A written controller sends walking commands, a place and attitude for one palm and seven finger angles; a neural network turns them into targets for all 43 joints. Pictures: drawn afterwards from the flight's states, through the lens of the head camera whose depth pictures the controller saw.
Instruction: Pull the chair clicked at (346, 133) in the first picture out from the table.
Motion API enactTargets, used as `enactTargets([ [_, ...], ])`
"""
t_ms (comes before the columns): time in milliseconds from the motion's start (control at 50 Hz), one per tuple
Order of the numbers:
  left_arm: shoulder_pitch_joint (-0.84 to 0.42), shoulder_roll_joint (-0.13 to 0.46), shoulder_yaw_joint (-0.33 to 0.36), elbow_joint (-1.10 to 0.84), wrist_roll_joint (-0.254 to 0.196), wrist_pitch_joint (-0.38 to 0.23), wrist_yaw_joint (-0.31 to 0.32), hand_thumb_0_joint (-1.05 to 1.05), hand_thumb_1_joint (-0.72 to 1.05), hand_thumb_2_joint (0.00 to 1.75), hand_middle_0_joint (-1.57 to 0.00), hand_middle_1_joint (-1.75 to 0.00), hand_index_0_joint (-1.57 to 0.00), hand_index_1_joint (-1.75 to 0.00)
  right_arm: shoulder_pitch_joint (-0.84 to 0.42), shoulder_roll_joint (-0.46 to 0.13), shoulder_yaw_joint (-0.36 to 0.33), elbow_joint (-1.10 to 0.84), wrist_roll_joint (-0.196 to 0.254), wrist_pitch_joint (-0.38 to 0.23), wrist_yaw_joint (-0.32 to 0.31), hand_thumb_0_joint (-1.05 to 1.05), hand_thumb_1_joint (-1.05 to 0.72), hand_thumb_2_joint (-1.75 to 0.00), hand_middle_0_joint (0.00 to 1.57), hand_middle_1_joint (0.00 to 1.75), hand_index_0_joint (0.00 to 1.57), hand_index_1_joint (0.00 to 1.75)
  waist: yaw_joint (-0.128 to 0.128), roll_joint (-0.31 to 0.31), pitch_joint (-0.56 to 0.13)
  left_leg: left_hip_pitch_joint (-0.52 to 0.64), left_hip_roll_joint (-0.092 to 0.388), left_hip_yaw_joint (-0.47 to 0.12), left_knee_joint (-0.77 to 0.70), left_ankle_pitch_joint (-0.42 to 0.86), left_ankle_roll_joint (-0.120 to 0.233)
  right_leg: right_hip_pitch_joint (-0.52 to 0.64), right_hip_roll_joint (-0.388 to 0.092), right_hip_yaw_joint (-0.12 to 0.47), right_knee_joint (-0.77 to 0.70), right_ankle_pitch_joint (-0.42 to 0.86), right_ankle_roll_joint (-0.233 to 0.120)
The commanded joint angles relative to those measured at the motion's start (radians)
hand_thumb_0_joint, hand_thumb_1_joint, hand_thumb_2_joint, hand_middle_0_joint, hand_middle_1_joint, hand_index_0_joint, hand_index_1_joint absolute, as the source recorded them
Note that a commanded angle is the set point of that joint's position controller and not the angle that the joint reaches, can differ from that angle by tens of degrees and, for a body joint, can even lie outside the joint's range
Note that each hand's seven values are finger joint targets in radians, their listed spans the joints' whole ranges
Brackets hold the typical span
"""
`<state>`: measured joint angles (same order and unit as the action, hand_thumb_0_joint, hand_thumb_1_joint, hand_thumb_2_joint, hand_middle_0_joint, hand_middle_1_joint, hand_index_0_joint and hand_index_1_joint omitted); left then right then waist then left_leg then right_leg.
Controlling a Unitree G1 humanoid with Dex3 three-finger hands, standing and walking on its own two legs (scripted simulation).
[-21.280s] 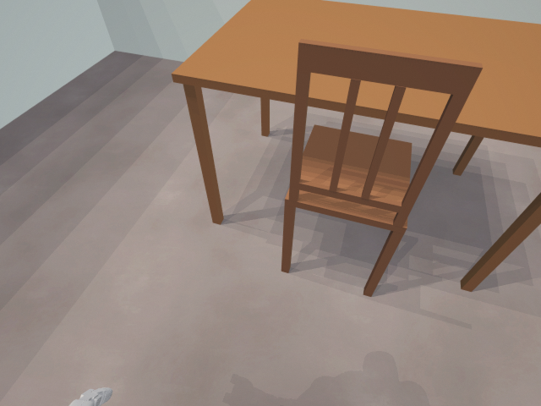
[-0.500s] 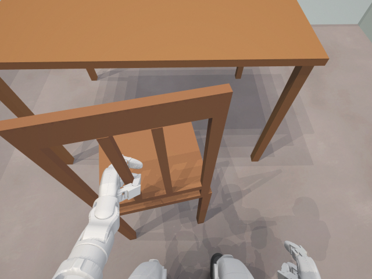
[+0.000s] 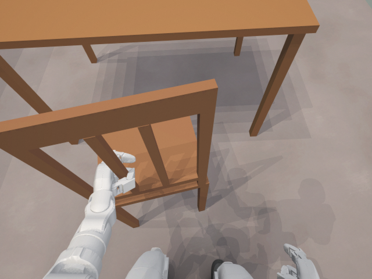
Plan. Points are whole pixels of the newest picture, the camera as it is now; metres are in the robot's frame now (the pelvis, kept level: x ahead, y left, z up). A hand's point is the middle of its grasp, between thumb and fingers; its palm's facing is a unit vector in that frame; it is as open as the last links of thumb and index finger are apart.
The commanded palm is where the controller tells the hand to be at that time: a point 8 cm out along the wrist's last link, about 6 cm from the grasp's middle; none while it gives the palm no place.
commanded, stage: step backward, pulling the chair out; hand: left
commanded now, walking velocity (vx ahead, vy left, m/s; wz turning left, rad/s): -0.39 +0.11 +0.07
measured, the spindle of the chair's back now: (119, 169) +0.35 +0.17 -0.05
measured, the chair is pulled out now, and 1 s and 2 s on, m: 0.32 0.57 0.61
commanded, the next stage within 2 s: stop walking, hand still on the chair in 0.76 s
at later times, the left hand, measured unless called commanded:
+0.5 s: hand (125, 233) +0.21 +0.14 -0.07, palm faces +0.08 -0.98 -0.18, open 5.4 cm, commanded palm +0.19 +0.20 -0.07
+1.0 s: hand out of the picture +0.09 +0.16 -0.07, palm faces -0.01 -0.99 -0.15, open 5.3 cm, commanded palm +0.07 +0.21 -0.06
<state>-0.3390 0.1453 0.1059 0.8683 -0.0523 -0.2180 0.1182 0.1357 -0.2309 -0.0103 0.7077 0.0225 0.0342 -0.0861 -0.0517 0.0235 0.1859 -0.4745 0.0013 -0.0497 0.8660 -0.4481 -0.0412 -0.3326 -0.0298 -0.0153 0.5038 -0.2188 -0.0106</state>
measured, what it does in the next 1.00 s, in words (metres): walks backwards: left foot, then right foot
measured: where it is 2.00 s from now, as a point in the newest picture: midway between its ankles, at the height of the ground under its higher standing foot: outside the picture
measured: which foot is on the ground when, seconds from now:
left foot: up 0.00-0.12, down 0.14-0.42, up 0.44-0.74, down 0.76-1.00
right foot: down 0.00-0.20, up 0.22-0.36, down 0.38-0.78, up 0.80-0.98, down 1.00-1.00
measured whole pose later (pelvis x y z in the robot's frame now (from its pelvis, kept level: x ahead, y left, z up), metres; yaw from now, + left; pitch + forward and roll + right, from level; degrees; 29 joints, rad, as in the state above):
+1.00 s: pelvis -0.21 +0.04 -0.01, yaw +2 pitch +0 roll -1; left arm -0.23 0.12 -0.07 0.71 -0.03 -0.15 0.07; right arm 0.27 -0.17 0.00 0.65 0.03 0.03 -0.05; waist 0.00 0.04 0.17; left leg -0.21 0.10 0.07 0.56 -0.34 -0.04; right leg -0.24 -0.01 -0.07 0.48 -0.24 -0.01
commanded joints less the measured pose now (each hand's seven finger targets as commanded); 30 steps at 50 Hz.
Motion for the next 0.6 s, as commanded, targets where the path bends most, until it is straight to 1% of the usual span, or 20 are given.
enactTargets([
  [0,-0.053,0.210,0.015,-0.195,0.045,-0.028,0.020,0.00,0.90,0.90,-0.50,-1.45,-0.50,-1.45,-0.004,-0.111,-0.029,-0.126,0.004,-0.034,-0.019,0.00,-0.90,-0.90,0.20,0.30,0.20,0.30,0.051,-0.132,-0.472,0.043,0.027,-0.023,-0.111,0.011,-0.005,0.360,-0.321,0.157,-0.007,0.782,-0.128],
  [60,-0.070,0.162,-0.043,-0.259,0.034,-0.015,0.016,0.00,0.90,0.90,-0.50,-1.45,-0.50,-1.45,0.034,-0.123,-0.036,-0.136,-0.001,-0.026,-0.034,0.00,-0.90,-0.90,0.20,0.30,0.20,0.30,0.031,-0.195,-0.471,0.159,0.048,0.021,-0.314,0.156,-0.002,0.300,-0.278,0.124,-0.002,0.657,-0.094],
  [100,-0.073,0.135,-0.084,-0.274,0.027,-0.003,0.014,0.00,0.90,0.90,-0.50,-1.45,-0.50,-1.45,0.049,-0.138,-0.049,-0.139,0.001,-0.023,-0.045,0.00,-0.90,-0.90,0.20,0.30,0.20,0.30,0.019,-0.177,-0.446,0.284,0.116,0.028,-0.460,0.440,0.020,0.214,-0.204,0.069,0.045,0.530,-0.039],
  [120,-0.084,0.106,-0.107,-0.310,0.024,-0.002,0.009,0.00,0.90,0.90,-0.50,-1.45,-0.50,-1.45,0.049,-0.160,-0.058,-0.154,-0.007,-0.019,-0.043,0.00,-0.90,-0.90,0.20,0.30,0.20,0.30,0.027,-0.058,-0.437,0.306,0.200,-0.051,-0.500,0.628,0.058,0.163,-0.126,0.028,0.084,0.424,-0.002],
  [140,-0.096,0.072,-0.133,-0.334,0.026,-0.006,-0.001,0.00,0.90,0.90,-0.50,-1.45,-0.50,-1.45,0.058,-0.161,-0.063,-0.168,-0.010,-0.011,-0.033,0.00,-0.90,-0.90,0.20,0.30,0.20,0.30,0.027,0.051,-0.437,0.325,0.262,-0.087,-0.475,0.774,0.098,0.130,-0.058,0.004,0.135,0.301,0.021],
  [160,-0.096,0.051,-0.146,-0.342,0.031,-0.012,-0.011,0.00,0.90,0.90,-0.50,-1.45,-0.50,-1.45,0.076,-0.149,-0.064,-0.168,-0.006,-0.009,-0.020,0.00,-0.90,-0.90,0.20,0.30,0.20,0.30,0.024,0.101,-0.445,0.385,0.287,-0.086,-0.425,0.918,0.121,0.077,-0.019,-0.009,0.173,0.153,0.021],
  [180,-0.127,0.037,-0.167,-0.397,0.040,-0.020,-0.021,0.00,0.90,0.90,-0.50,-1.45,-0.50,-1.45,0.051,-0.127,-0.054,-0.172,-0.021,-0.017,-0.010,0.00,-0.90,-0.90,0.20,0.30,0.20,0.30,0.022,0.260,-0.442,0.438,0.306,-0.104,-0.412,1.064,0.140,0.008,-0.020,-0.022,0.223,0.019,0.018],
  [200,-0.151,0.060,-0.153,-0.428,0.049,-0.022,-0.026,0.00,0.90,0.90,-0.50,-1.45,-0.50,-1.45,0.039,-0.120,-0.053,-0.164,-0.038,-0.023,0.001,0.00,-0.90,-0.90,0.20,0.30,0.20,0.30,0.026,0.321,-0.443,0.449,0.337,-0.137,-0.431,1.096,0.156,-0.041,-0.005,-0.021,0.274,-0.205,0.017],
  [220,-0.132,0.043,-0.155,-0.408,0.052,-0.022,-0.025,0.00,0.90,0.90,-0.50,-1.45,-0.50,-1.45,0.043,-0.119,-0.054,-0.156,-0.038,-0.025,0.012,0.00,-0.90,-0.90,0.20,0.30,0.20,0.30,0.031,0.323,-0.418,0.436,0.351,-0.129,-0.417,1.094,0.171,-0.050,0.002,-0.011,0.291,-0.259,0.009],
  [260,-0.106,0.036,-0.148,-0.374,0.043,-0.018,-0.022,0.00,0.90,0.90,-0.50,-1.45,-0.50,-1.45,0.065,-0.135,-0.067,-0.149,-0.029,-0.032,0.029,0.00,-0.90,-0.90,0.20,0.30,0.20,0.30,0.031,0.294,-0.393,0.482,0.337,-0.096,-0.370,1.119,0.155,-0.053,0.002,-0.008,0.206,-0.196,-0.002],
  [300,-0.120,0.067,-0.125,-0.350,0.042,-0.026,-0.019,0.00,0.90,0.90,-0.50,-1.45,-0.50,-1.45,0.087,-0.145,-0.074,-0.137,-0.024,-0.042,0.031,0.00,-0.90,-0.90,0.20,0.30,0.20,0.30,0.019,0.234,-0.392,0.503,0.318,-0.086,-0.334,1.060,0.129,-0.006,0.010,-0.009,0.065,-0.084,0.002],
  [340,-0.142,0.077,-0.119,-0.314,0.051,-0.039,-0.020,0.00,0.90,0.90,-0.50,-1.45,-0.50,-1.45,0.075,-0.131,-0.067,-0.125,-0.026,-0.044,0.027,0.00,-0.90,-0.90,0.20,0.30,0.20,0.30,0.021,0.213,-0.386,0.435,0.284,-0.074,-0.308,0.894,0.104,0.090,0.007,-0.011,-0.089,0.038,0.002],
  [360,-0.148,0.095,-0.109,-0.307,0.057,-0.047,-0.020,0.00,0.90,0.90,-0.50,-1.45,-0.50,-1.45,0.066,-0.123,-0.062,-0.122,-0.023,-0.046,0.023,0.00,-0.90,-0.90,0.20,0.30,0.20,0.30,0.027,0.186,-0.399,0.389,0.255,-0.048,-0.272,0.783,0.083,0.162,-0.014,-0.003,-0.163,0.169,0.001],
  [380,-0.162,0.118,-0.103,-0.289,0.066,-0.053,-0.016,0.00,0.90,0.90,-0.50,-1.45,-0.50,-1.45,0.078,-0.107,-0.058,-0.115,-0.016,-0.047,0.017,0.00,-0.90,-0.90,0.20,0.30,0.20,0.30,0.016,0.065,-0.423,0.321,0.185,0.030,-0.221,0.622,0.045,0.245,-0.075,0.026,-0.181,0.409,-0.010],
  [400,-0.159,0.181,-0.071,-0.255,0.076,-0.057,-0.010,0.00,0.90,0.90,-0.50,-1.45,-0.50,-1.45,0.080,-0.099,-0.057,-0.114,-0.012,-0.043,0.003,0.00,-0.90,-0.90,0.20,0.30,0.20,0.30,0.011,-0.124,-0.432,0.157,0.109,0.089,-0.115,0.257,0.001,0.328,-0.218,0.153,-0.131,0.709,-0.071],
  [420,-0.166,0.230,-0.014,-0.221,0.059,-0.044,-0.003,0.00,0.90,0.90,-0.50,-1.45,-0.50,-1.45,0.055,-0.114,-0.077,-0.116,0.003,-0.042,-0.007,0.00,-0.90,-0.90,0.20,0.30,0.20,0.30,0.035,-0.338,-0.489,0.074,0.019,0.039,0.078,-0.092,-0.013,0.312,-0.334,0.254,-0.125,0.765,-0.119],
  [440,-0.173,0.204,-0.015,-0.197,0.055,-0.032,-0.001,0.00,0.90,0.90,-0.50,-1.45,-0.50,-1.45,0.018,-0.121,-0.075,-0.114,0.001,-0.046,-0.010,0.00,-0.90,-0.90,0.20,0.30,0.20,0.30,0.049,-0.327,-0.473,0.058,0.015,-0.047,0.194,-0.105,-0.004,0.264,-0.360,0.219,-0.114,0.741,-0.098],
  [460,-0.180,0.173,-0.032,-0.188,0.058,-0.033,-0.003,0.00,0.90,0.90,-0.50,-1.45,-0.50,-1.45,-0.005,-0.102,-0.056,-0.110,-0.006,-0.049,-0.012,0.00,-0.90,-0.90,0.20,0.30,0.20,0.30,0.054,-0.271,-0.457,0.033,0.031,-0.071,0.222,-0.074,-0.008,0.250,-0.358,0.200,-0.101,0.664,-0.111],
  [500,-0.160,0.168,-0.032,-0.175,0.068,-0.032,0.004,0.00,0.90,0.90,-0.50,-1.45,-0.50,-1.45,-0.025,-0.094,-0.025,-0.092,-0.016,-0.049,-0.010,0.00,-0.90,-0.90,0.20,0.30,0.20,0.30,0.051,-0.128,-0.455,0.015,0.027,-0.054,0.164,-0.039,-0.018,0.288,-0.333,0.153,-0.067,0.654,-0.140],
  [580,-0.140,0.141,-0.048,-0.147,0.045,-0.017,0.009,0.00,0.90,0.90,-0.50,-1.45,-0.50,-1.45,0.026,-0.101,-0.028,-0.098,-0.002,-0.042,-0.021,0.00,-0.90,-0.90,0.20,0.30,0.20,0.30,0.060,-0.244,-0.478,0.059,0.008,0.000,0.053,-0.051,-0.018,0.298,-0.335,0.165,-0.086,0.557,-0.139],
])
